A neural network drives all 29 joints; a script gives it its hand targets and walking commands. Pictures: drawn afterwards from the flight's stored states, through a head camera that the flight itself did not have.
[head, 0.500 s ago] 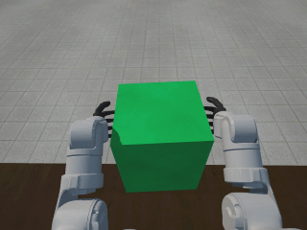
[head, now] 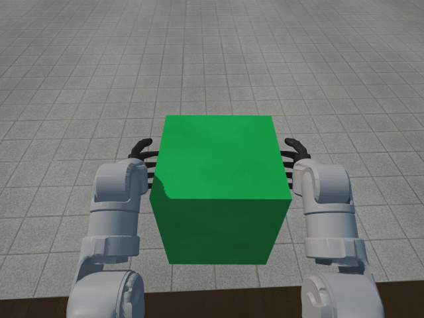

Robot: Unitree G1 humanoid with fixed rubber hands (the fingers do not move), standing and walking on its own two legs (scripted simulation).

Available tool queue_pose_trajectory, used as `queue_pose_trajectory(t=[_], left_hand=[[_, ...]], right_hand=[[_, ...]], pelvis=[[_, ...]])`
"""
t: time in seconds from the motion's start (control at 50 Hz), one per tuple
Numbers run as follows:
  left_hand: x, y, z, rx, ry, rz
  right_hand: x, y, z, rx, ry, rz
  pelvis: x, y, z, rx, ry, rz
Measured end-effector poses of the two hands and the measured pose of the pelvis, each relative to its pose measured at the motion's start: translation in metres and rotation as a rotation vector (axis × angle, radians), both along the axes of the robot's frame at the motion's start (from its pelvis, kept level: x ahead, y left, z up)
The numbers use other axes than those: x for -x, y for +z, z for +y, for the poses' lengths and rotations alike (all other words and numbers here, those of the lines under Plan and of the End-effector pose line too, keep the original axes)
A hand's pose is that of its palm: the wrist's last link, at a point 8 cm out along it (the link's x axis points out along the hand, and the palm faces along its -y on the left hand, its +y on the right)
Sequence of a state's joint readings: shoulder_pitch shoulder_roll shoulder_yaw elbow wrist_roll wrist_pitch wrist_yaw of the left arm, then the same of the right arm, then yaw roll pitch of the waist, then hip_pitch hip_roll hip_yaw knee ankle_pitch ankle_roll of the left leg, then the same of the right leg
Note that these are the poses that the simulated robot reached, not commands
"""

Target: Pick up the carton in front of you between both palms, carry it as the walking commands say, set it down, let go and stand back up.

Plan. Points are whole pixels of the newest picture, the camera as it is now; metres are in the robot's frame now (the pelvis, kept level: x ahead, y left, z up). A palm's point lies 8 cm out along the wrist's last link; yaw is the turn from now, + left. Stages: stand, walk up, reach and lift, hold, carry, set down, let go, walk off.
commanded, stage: carry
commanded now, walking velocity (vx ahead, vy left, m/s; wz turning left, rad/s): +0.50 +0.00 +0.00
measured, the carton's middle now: (218, 193) +0.36 +0.00 +0.02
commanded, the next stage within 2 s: none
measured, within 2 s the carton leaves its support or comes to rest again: neither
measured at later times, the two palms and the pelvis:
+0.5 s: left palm (169, 81) +0.65 +0.12 +0.10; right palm (283, 81) +0.66 -0.18 +0.10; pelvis +0.30 -0.03 -0.03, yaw +1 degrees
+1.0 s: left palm (167, 38) +0.94 +0.15 +0.09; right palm (255, 37) +0.94 -0.14 +0.09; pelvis +0.59 +0.00 -0.03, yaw -1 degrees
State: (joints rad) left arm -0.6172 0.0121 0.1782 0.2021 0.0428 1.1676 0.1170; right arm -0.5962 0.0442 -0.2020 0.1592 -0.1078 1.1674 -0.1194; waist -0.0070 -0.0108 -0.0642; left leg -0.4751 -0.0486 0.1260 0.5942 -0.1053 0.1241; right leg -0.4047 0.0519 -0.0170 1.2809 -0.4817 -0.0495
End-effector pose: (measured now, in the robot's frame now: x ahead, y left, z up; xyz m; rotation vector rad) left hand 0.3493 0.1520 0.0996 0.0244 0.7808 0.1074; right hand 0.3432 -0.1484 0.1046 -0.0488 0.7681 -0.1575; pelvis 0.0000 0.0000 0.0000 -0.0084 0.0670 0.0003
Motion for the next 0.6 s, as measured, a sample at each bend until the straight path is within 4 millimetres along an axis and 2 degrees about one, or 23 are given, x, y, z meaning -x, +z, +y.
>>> queue_pose_trajectory(t=[0.06, 0.16, 0.28, 0.36, 0.44, 0.46, 0.54, 0.6], left_hand=[[-0.029, -0.007, -0.005, -0.009, -0.024, 0.039], [-0.083, -0.005, -0.009, 0.006, -0.025, 0.014], [-0.155, 0.012, -0.013, 0.022, 0.005, -0.070], [-0.211, 0.021, -0.022, 0.017, 0.015, -0.116], [-0.270, 0.016, -0.032, -0.015, 0.027, -0.132], [-0.281, 0.013, -0.033, -0.032, 0.030, -0.124], [-0.311, -0.010, -0.030, -0.046, 0.061, -0.021], [-0.330, -0.020, -0.024, -0.041, 0.085, 0.029]], right_hand=[[-0.021, -0.009, -0.005, -0.007, -0.027, 0.039], [-0.073, -0.005, -0.009, -0.019, -0.051, 0.012], [-0.151, 0.015, -0.013, -0.027, -0.040, -0.072], [-0.210, 0.022, -0.022, -0.032, -0.028, -0.117], [-0.275, 0.010, -0.032, -0.041, 0.003, -0.133], [-0.290, 0.004, -0.034, -0.049, 0.013, -0.123], [-0.333, -0.018, -0.029, -0.049, 0.056, -0.021], [-0.361, -0.025, -0.024, -0.045, 0.080, 0.029]], pelvis=[[-0.027, 0.006, 0.006, 0.007, -0.004, 0.003], [-0.076, 0.013, 0.009, 0.014, -0.004, 0.019], [-0.147, 0.013, 0.000, 0.009, 0.006, 0.027], [-0.204, 0.002, -0.011, -0.007, 0.012, 0.027], [-0.268, -0.023, -0.024, -0.022, 0.027, 0.007], [-0.279, -0.026, -0.025, -0.008, 0.022, 0.007], [-0.317, -0.024, -0.035, -0.013, 0.021, 0.006], [-0.344, -0.016, -0.040, -0.022, 0.023, 0.010]])
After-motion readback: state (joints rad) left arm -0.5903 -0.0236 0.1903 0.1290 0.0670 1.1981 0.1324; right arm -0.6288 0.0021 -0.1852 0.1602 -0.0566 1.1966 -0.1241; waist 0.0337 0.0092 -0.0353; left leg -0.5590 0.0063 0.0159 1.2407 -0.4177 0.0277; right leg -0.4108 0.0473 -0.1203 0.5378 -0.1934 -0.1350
